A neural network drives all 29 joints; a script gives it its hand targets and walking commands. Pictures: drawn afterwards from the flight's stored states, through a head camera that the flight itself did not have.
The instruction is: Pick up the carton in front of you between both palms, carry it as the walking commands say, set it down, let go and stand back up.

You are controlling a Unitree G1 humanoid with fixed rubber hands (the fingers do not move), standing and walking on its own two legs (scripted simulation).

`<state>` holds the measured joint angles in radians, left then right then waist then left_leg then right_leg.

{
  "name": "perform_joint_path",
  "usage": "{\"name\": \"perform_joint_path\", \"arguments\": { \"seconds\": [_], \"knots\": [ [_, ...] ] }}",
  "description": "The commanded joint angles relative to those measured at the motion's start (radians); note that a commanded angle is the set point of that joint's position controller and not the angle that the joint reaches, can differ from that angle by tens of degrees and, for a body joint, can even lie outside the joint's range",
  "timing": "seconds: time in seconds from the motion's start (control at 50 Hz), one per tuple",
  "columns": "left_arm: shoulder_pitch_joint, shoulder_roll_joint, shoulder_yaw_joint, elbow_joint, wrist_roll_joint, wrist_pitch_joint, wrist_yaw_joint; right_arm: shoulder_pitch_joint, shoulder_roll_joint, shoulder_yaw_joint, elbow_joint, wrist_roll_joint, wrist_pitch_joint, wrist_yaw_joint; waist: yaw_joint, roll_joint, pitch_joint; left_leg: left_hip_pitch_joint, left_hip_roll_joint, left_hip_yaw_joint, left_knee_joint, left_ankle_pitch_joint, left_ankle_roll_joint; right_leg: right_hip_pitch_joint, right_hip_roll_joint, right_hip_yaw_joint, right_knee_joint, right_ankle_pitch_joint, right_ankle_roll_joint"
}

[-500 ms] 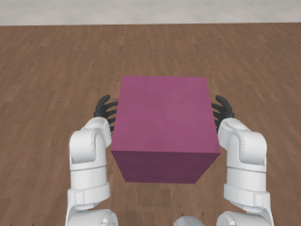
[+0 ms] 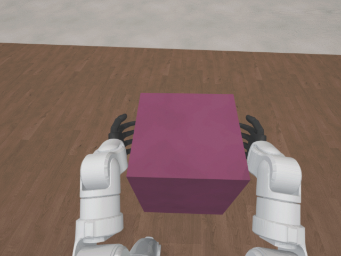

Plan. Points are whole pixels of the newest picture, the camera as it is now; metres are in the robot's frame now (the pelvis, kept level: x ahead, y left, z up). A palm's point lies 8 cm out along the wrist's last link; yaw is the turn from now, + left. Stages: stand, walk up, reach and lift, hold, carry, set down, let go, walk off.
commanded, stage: carry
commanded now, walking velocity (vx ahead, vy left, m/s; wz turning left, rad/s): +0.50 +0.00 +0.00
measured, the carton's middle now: (184, 158) +0.34 +0.02 +0.01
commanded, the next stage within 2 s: none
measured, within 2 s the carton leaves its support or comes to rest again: neither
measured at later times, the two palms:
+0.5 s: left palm (146, 61) +0.68 +0.17 +0.05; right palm (237, 67) +0.66 -0.13 +0.05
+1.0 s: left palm (156, 26) +0.98 +0.18 +0.01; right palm (224, 27) +1.00 -0.12 +0.01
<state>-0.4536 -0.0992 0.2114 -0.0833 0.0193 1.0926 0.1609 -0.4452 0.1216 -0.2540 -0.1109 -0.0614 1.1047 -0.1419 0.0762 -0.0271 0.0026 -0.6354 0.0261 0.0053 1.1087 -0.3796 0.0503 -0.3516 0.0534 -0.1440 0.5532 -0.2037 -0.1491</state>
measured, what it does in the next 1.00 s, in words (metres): goes down: left foot 0.04 m lower, then right foot 0.04 m lower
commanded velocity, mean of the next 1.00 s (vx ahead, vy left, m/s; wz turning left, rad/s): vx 0.50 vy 0.00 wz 0.00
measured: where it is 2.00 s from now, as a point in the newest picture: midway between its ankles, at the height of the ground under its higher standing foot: (181, 110)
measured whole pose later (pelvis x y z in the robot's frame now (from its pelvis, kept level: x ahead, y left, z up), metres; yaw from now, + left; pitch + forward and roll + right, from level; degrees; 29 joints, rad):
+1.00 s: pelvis +0.66 +0.01 -0.07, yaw +0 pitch +6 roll +1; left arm -0.44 -0.10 0.21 -0.08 0.00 1.05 0.16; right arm -0.42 0.12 -0.24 -0.12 -0.05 1.07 -0.14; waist 0.07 -0.01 -0.01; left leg -0.70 0.04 0.00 0.98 -0.28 0.04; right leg -0.32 0.05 -0.13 0.55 -0.23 -0.13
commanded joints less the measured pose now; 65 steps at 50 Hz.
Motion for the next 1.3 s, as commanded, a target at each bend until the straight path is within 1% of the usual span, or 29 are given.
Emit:
{"name": "perform_joint_path", "arguments": {
  "seconds": [0.0,0.1,0.16,0.18,0.2,0.22,0.24,0.3,0.34,0.44,0.56,0.62,0.66,0.68,0.7,0.72,0.76,0.78,0.82,0.96,1.06,1.1,1.12,1.14,1.16,1.18,1.2,1.22,1.28],
  "knots": [
    [-0.659,-0.942,-0.777,-0.148,-0.367,-0.047,-0.16,-0.574,0.837,0.723,-0.091,0.242,-0.06,0.094,0.003,-0.076,-0.441,-0.074,-0.016,0.061,-0.271,0.241,-0.006,0.447,-0.231,0.242,-0.09,0.69,-0.041],
    [-0.568,-0.841,-0.752,-0.118,-0.325,-0.043,-0.144,-0.562,0.742,0.733,-0.136,0.238,-0.046,0.088,0.037,-0.098,-0.386,0.085,-0.097,0.174,-0.631,0.493,0.006,0.478,-0.141,0.129,-0.007,0.705,0.003],
    [-0.553,-0.785,-0.731,-0.093,-0.3,-0.023,-0.127,-0.509,0.67,0.691,-0.091,0.221,-0.02,0.088,-0.079,-0.052,-0.453,0.49,-0.053,0.147,-0.746,0.642,0.049,0.312,-0.122,0.069,0.314,0.58,0.06],
    [-0.545,-0.765,-0.717,-0.076,-0.294,-0.011,-0.119,-0.475,0.637,0.67,-0.057,0.211,-0.011,0.085,-0.12,0.056,-0.489,0.736,0.097,0.031,-0.634,0.866,0.093,0.079,-0.096,0.059,0.464,0.28,0.096],
    [-0.534,-0.762,-0.704,-0.069,-0.289,0.002,-0.113,-0.456,0.605,0.651,-0.034,0.207,-0.005,0.078,-0.135,0.246,-0.56,0.967,0.328,-0.297,-0.507,1.157,0.218,-0.21,0.004,0.087,0.691,-0.32,0.12],
    [-0.519,-0.75,-0.684,-0.046,-0.276,0.014,-0.106,-0.455,0.602,0.634,-0.013,0.218,0.0,0.073,-0.155,0.299,-0.641,1.059,0.388,-0.528,-0.54,0.93,0.299,-0.376,0.036,0.154,0.872,-0.438,0.117],
    [-0.544,-0.767,-0.664,-0.052,-0.266,0.014,-0.099,-0.503,0.646,0.645,-0.031,0.245,0.0,0.075,-0.166,0.229,-0.62,1.036,0.375,-0.578,-0.599,0.67,0.304,-0.481,0.012,0.19,0.925,-0.42,0.098],
    [-0.612,-0.855,-0.649,-0.097,-0.252,-0.002,-0.096,-0.671,0.819,0.735,-0.113,0.351,-0.016,0.115,-0.124,0.035,-0.464,0.711,0.256,-0.359,-0.696,0.521,0.2,-0.39,-0.08,0.182,0.71,-0.217,0.109],
    [-0.613,-0.874,-0.645,-0.1,-0.226,-0.018,-0.096,-0.73,0.876,0.769,-0.128,0.397,-0.031,0.136,-0.102,0.062,-0.46,0.628,0.241,-0.295,-0.721,0.544,0.172,-0.328,-0.084,0.148,0.597,-0.178,0.115],
    [-0.561,-0.863,-0.686,-0.107,-0.191,-0.045,-0.093,-0.65,0.855,0.774,-0.097,0.383,-0.055,0.142,-0.14,0.14,-0.453,0.761,0.187,-0.156,-0.655,0.864,0.145,-0.412,-0.079,0.106,0.372,0.0,0.123],
    [-0.559,-0.803,-0.704,-0.148,-0.209,-0.032,-0.09,-0.587,0.781,0.752,-0.098,0.352,-0.046,0.13,-0.178,0.129,-0.382,0.758,0.073,-0.011,-0.624,0.882,0.083,-0.254,0.003,-0.024,-0.032,0.336,0.099],
    [-0.506,-0.738,-0.667,-0.095,-0.197,-0.008,-0.09,-0.543,0.722,0.725,-0.048,0.311,-0.026,0.111,-0.125,0.141,-0.398,0.707,0.065,0.029,-0.411,0.909,0.054,-0.016,0.023,-0.041,-0.172,0.417,0.055],
    [-0.461,-0.692,-0.62,-0.054,-0.171,0.006,-0.088,-0.534,0.7,0.707,-0.007,0.295,-0.008,0.102,-0.023,0.044,-0.47,0.447,0.025,0.081,-0.112,0.614,0.004,0.37,-0.111,0.067,-0.141,0.581,0.031],
    [-0.455,-0.67,-0.6,-0.038,-0.166,0.011,-0.085,-0.562,0.703,0.696,0.003,0.292,0.001,0.1,0.002,-0.148,-0.528,0.118,-0.063,0.048,0.126,0.039,-0.015,0.639,-0.33,0.349,0.025,0.951,-0.073],
    [-0.474,-0.667,-0.605,-0.029,-0.183,0.017,-0.079,-0.546,0.698,0.671,0.029,0.287,0.009,0.095,-0.001,-0.262,-0.617,-0.086,-0.107,-0.014,0.337,-0.267,-0.024,0.77,-0.466,0.602,0.034,0.839,-0.19],
    [-0.506,-0.685,-0.611,-0.037,-0.204,0.016,-0.078,-0.572,0.709,0.657,0.023,0.288,0.011,0.089,-0.007,-0.199,-0.589,-0.164,-0.083,-0.049,0.408,-0.223,0.006,0.706,-0.457,0.658,-0.012,0.562,-0.211],
    [-0.617,-0.835,-0.671,-0.086,-0.278,-0.001,-0.102,-0.622,0.781,0.66,-0.034,0.285,-0.003,0.083,-0.007,-0.013,-0.476,-0.162,-0.011,-0.043,0.248,-0.093,0.009,0.502,-0.381,0.565,-0.124,0.237,-0.147],
    [-0.66,-0.883,-0.692,-0.111,-0.309,-0.011,-0.117,-0.627,0.805,0.657,-0.034,0.28,-0.013,0.085,-0.013,0.034,-0.433,-0.111,0.001,-0.038,0.165,-0.057,0.006,0.388,-0.349,0.509,-0.148,0.246,-0.115],
    [-0.725,-0.93,-0.738,-0.138,-0.347,-0.033,-0.135,-0.623,0.839,0.658,-0.038,0.261,-0.033,0.09,-0.039,-0.006,-0.449,-0.036,0.01,-0.019,0.065,-0.033,-0.002,0.303,-0.322,0.447,-0.171,0.255,-0.099],
    [-0.63,-0.893,-0.758,-0.122,-0.351,-0.063,-0.149,-0.569,0.806,0.72,-0.081,0.238,-0.074,0.078,0.001,-0.08,-0.453,-0.102,-0.003,0.044,-0.255,0.25,-0.007,0.442,-0.242,0.266,-0.092,0.638,-0.046],
    [-0.558,-0.81,-0.728,-0.091,-0.314,-0.045,-0.132,-0.541,0.717,0.708,-0.099,0.23,-0.047,0.076,0.046,-0.088,-0.376,-0.03,-0.068,0.137,-0.573,0.445,0.005,0.511,-0.162,0.181,-0.028,0.655,-0.011],
    [-0.544,-0.783,-0.714,-0.075,-0.301,-0.032,-0.123,-0.517,0.676,0.682,-0.079,0.221,-0.028,0.077,0.012,-0.097,-0.376,0.157,-0.099,0.159,-0.691,0.507,0.023,0.453,-0.151,0.148,0.077,0.695,0.013],
    [-0.544,-0.775,-0.71,-0.064,-0.295,-0.024,-0.119,-0.489,0.658,0.662,-0.054,0.212,-0.02,0.077,-0.042,-0.069,-0.411,0.332,-0.091,0.154,-0.743,0.561,0.041,0.38,-0.136,0.115,0.209,0.664,0.04],
    [-0.542,-0.765,-0.702,-0.05,-0.291,-0.015,-0.114,-0.47,0.639,0.642,-0.031,0.2,-0.011,0.077,-0.094,-0.007,-0.454,0.546,-0.004,0.107,-0.712,0.653,0.064,0.23,-0.118,0.088,0.355,0.466,0.073],
    [-0.546,-0.756,-0.692,-0.041,-0.29,-0.003,-0.109,-0.439,0.61,0.62,0.002,0.191,-0.004,0.073,-0.123,0.139,-0.507,0.811,0.201,-0.113,-0.557,0.968,0.14,-0.056,-0.077,0.084,0.532,0.055,0.109],
    [-0.54,-0.763,-0.689,-0.031,-0.29,0.007,-0.105,-0.435,0.592,0.603,0.014,0.19,-0.002,0.067,-0.137,0.31,-0.592,0.994,0.373,-0.449,-0.524,1.028,0.263,-0.308,0.04,0.113,0.775,-0.414,0.137],
    [-0.547,-0.761,-0.666,-0.015,-0.277,0.013,-0.099,-0.466,0.611,0.597,0.023,0.213,-0.001,0.066,-0.151,0.297,-0.613,1.0,0.378,-0.582,-0.578,0.748,0.3,-0.424,0.023,0.172,0.883,-0.44,0.104],
    [-0.574,-0.797,-0.655,-0.037,-0.276,0.008,-0.096,-0.526,0.674,0.629,-0.018,0.243,-0.004,0.073,-0.158,0.19,-0.584,0.952,0.34,-0.559,-0.64,0.519,0.28,-0.485,0.0,0.188,0.886,-0.386,0.096],
    [-0.64,-0.877,-0.641,-0.085,-0.257,-0.015,-0.092,-0.709,0.835,0.727,-0.112,0.354,-0.03,0.11,-0.11,0.046,-0.466,0.656,0.254,-0.378,-0.709,0.417,0.201,-0.381,-0.089,0.174,0.695,-0.209,0.121]
  ]
}}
